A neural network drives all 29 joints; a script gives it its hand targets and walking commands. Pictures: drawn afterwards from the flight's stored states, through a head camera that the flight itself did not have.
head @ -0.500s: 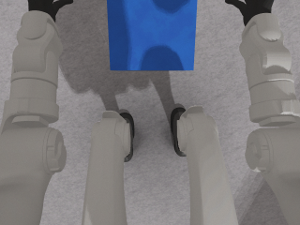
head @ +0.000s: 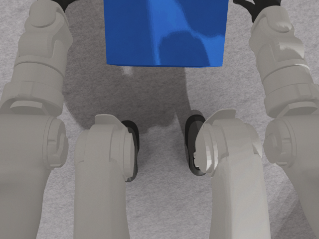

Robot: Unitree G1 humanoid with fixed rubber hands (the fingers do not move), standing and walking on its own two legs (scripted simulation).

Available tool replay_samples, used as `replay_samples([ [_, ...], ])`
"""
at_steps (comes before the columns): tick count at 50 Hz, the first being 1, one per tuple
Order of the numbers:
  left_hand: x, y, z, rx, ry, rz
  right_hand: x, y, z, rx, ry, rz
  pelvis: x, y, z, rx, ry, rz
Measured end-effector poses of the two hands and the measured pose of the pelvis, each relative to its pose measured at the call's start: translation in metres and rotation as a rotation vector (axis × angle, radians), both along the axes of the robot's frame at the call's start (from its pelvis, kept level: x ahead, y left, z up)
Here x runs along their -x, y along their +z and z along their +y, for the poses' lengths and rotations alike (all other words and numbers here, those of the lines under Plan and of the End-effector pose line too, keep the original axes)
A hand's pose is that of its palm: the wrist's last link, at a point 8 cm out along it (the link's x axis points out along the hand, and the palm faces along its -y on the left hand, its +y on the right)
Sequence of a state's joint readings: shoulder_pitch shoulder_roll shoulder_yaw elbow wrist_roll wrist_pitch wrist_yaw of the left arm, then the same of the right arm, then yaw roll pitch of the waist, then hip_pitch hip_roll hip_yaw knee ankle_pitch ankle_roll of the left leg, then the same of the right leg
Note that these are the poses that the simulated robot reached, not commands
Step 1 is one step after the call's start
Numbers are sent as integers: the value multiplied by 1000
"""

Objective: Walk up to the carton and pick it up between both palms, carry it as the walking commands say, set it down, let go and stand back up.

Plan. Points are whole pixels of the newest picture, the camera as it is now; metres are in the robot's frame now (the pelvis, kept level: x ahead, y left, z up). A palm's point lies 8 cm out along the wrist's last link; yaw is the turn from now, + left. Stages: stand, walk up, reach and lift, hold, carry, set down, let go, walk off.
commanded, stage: reach and lift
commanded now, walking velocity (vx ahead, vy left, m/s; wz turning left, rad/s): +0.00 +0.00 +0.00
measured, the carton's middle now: (163, 9) +0.55 -0.01 -0.29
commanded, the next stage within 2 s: none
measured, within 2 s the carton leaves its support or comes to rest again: leaves its support in 1.76 s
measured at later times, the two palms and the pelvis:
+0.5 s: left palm (65, 9) +0.54 +0.19 -0.23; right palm (256, 4) +0.54 -0.20 -0.22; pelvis +0.02 +0.00 -0.04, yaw +0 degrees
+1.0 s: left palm (78, 6) +0.54 +0.16 -0.22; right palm (246, 4) +0.54 -0.18 -0.22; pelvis +0.02 +0.00 -0.03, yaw +0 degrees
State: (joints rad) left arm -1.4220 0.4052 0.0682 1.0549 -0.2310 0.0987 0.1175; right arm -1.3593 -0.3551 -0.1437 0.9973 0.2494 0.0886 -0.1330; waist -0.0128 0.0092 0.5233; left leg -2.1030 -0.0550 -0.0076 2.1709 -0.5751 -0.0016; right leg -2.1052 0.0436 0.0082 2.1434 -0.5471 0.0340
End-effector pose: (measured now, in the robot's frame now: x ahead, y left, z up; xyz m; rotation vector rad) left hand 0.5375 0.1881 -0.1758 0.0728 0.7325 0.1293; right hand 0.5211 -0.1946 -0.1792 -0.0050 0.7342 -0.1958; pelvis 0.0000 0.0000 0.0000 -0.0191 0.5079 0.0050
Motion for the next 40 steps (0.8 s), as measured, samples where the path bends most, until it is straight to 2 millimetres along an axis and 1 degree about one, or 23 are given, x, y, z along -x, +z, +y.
replay_samples([
  [5,-4,-17,8,-3,19,3,-7,-17,-1,13,24,10,-4,-14,-1,-4,-1,9],
  [7,-4,-27,9,-4,15,16,-9,-25,-1,13,28,19,-5,-19,-1,-4,-1,15],
  [10,-2,-44,7,0,-2,29,-10,-37,-4,14,31,27,-8,-27,-1,-2,0,24],
  [14,5,-63,-1,16,-28,66,-9,-46,-11,33,27,49,-13,-35,-1,1,3,21],
  [16,0,-63,2,6,-29,48,-10,-47,-13,31,23,44,-15,-37,-2,2,0,18],
  [18,-8,-56,4,4,-24,-2,-14,-46,-12,23,25,24,-17,-39,-2,1,-2,16],
  [20,-10,-53,5,7,-22,-19,-15,-47,-9,23,36,27,-18,-41,-2,0,-2,14],
  [22,-7,-56,3,12,-26,8,-14,-49,-7,22,40,45,-19,-43,-1,0,0,23],
  [24,-3,-58,1,11,-41,30,-16,-46,-6,22,42,32,-20,-43,-1,2,2,30],
  [27,-3,-56,4,3,-35,19,-19,-41,-7,23,33,3,-20,-44,-1,1,4,33],
  [29,-2,-54,4,0,-30,17,-16,-42,-7,21,29,17,-20,-44,-1,-1,4,40],
  [33,2,-53,0,9,-36,31,-9,-43,-4,20,41,48,-19,-42,-1,-3,2,55],
  [36,0,-49,-5,16,-42,18,-11,-39,-2,14,37,29,-17,-40,-1,-2,3,59],
  [40,-1,-47,-11,21,-38,22,-13,-36,7,1,48,28,-15,-38,-2,-4,2,64],
])
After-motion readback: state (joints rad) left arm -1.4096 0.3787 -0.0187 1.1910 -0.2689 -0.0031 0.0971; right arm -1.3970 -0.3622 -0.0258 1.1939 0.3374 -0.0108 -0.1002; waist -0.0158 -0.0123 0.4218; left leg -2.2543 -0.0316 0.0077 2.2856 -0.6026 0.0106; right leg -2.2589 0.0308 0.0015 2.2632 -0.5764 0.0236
